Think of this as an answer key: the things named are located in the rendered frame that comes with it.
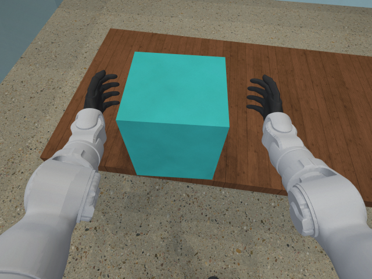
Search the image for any right robot upper arm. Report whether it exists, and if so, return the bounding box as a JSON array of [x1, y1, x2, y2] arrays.
[[288, 175, 372, 279]]

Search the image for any robot left hand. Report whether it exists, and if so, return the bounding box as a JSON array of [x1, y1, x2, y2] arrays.
[[84, 70, 120, 114]]

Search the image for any table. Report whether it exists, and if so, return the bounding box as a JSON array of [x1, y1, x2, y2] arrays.
[[40, 28, 372, 208]]

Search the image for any robot left forearm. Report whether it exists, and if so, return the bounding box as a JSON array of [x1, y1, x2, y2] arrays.
[[24, 108, 107, 212]]

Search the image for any left robot upper arm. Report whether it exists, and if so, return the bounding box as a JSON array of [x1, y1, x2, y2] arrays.
[[0, 159, 101, 279]]

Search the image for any robot right forearm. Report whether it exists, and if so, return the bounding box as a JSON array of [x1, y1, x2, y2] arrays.
[[262, 112, 367, 222]]

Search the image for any carton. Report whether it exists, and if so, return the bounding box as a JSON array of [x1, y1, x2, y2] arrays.
[[116, 52, 230, 180]]

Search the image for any robot right hand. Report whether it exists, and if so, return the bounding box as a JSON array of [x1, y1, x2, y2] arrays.
[[246, 74, 283, 120]]

